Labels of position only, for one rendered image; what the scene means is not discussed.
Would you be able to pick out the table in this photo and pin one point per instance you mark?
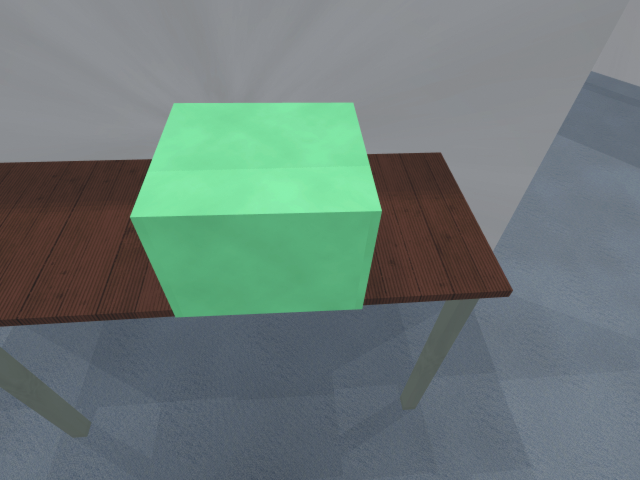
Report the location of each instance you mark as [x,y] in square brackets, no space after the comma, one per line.
[69,252]

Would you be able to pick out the carton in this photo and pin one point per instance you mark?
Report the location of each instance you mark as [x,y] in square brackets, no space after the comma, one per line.
[254,208]

